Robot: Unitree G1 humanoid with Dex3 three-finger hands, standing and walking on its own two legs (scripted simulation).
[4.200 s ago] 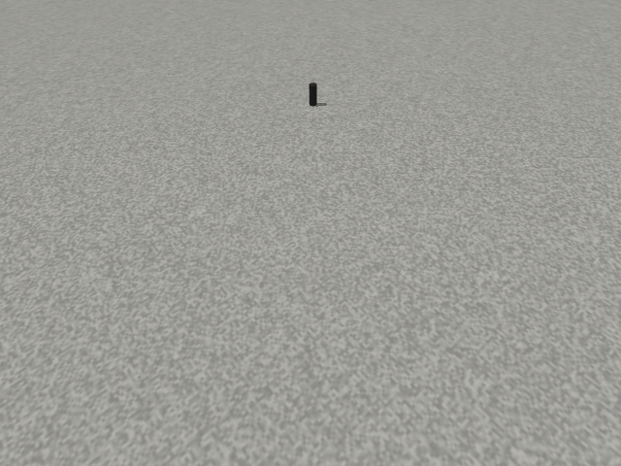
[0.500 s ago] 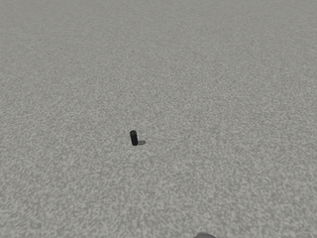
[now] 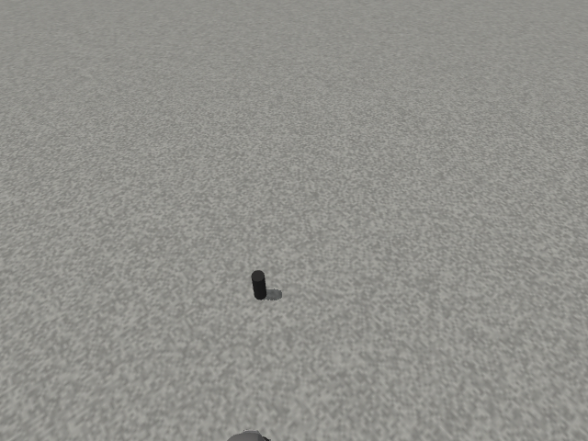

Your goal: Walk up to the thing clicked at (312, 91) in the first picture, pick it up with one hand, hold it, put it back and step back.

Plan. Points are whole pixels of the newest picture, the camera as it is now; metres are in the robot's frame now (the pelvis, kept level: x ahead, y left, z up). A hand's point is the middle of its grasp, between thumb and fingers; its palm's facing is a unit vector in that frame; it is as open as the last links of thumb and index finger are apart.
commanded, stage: walk up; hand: left
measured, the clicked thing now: (259, 285) +0.76 +0.19 -0.70
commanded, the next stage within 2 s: none
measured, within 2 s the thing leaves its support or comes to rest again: neither
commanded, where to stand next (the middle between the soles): +0.47 -0.01 m, yaw -2 degrees
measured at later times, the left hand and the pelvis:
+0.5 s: hand (148, 381) +0.23 +0.27 -0.13, palm faces -0.08 -0.89 -0.45, open 7.4 cm; pelvis +0.17 -0.02 -0.01, yaw -2 degrees
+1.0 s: hand (160, 318) +0.36 +0.30 -0.16, palm faces -0.06 -0.92 -0.38, open 7.4 cm; pelvis +0.31 +0.02 +0.00, yaw -1 degrees
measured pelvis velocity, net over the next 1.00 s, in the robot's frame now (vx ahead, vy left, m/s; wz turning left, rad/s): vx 0.31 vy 0.02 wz -0.01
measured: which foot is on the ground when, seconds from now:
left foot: up 0.00-0.00, down 0.02-0.48, up 0.50-0.84, down 0.86-1.00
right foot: down 0.00-0.04, up 0.06-0.44, down 0.46-0.90, up 0.92-1.00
